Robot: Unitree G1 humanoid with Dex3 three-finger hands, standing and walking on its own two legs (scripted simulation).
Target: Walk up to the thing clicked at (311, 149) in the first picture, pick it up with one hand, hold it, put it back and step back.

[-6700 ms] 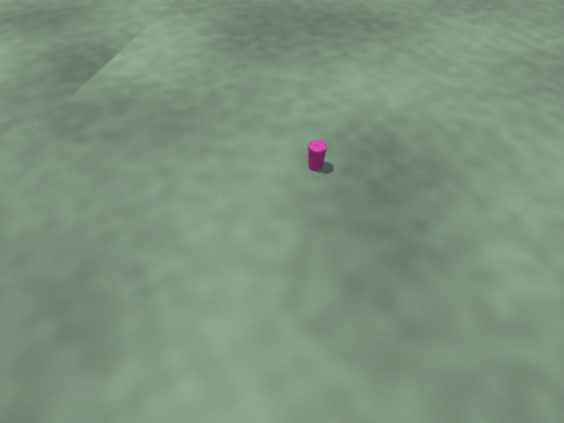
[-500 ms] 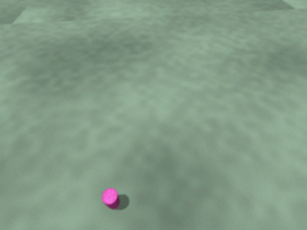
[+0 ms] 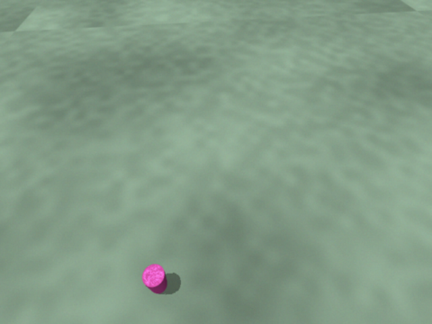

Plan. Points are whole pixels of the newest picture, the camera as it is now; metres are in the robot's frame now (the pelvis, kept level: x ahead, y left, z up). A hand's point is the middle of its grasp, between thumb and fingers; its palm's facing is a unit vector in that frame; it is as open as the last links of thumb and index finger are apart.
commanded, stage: stand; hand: left
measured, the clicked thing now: (156, 280) +0.39 +0.27 -0.71
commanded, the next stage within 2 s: go down in 0.42 s
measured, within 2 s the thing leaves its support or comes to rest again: neither
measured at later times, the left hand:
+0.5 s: hand out of the picture +0.08 +0.26 -0.15, palm faces -0.02 -0.94 -0.35, open 7.4 cm
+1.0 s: hand out of the picture +0.15 +0.28 -0.17, palm faces +0.05 -0.94 -0.35, open 15.5 cm
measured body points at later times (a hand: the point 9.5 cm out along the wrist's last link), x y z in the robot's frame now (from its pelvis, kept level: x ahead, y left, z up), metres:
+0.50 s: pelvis +0.01 +0.00 +0.00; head +0.01 +0.00 +0.45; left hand +0.09 +0.30 -0.13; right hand +0.08 -0.30 -0.14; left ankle -0.02 +0.14 -0.75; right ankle +0.01 -0.11 -0.75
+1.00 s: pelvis +0.00 +0.02 -0.03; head +0.06 +0.03 +0.41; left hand +0.15 +0.33 -0.14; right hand +0.11 -0.24 -0.14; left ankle -0.02 +0.14 -0.75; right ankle +0.01 -0.11 -0.75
